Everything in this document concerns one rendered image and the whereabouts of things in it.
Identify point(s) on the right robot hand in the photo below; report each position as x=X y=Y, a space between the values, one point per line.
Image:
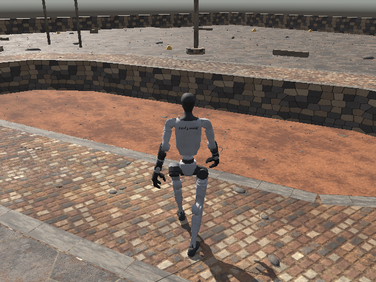
x=216 y=162

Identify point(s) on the robot right forearm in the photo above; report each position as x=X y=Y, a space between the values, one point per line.
x=215 y=152

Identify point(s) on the robot right shin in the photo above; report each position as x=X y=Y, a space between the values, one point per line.
x=195 y=226

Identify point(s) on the left robot hand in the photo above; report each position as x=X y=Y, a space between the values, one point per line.
x=155 y=180

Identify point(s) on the robot right foot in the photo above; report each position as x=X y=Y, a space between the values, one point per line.
x=191 y=251

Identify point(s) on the right robot upper arm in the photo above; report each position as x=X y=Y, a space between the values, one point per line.
x=209 y=133

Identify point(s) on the left robot upper arm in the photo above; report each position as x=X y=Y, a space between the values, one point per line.
x=170 y=123

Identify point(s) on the robot left forearm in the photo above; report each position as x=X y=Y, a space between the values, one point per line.
x=160 y=160

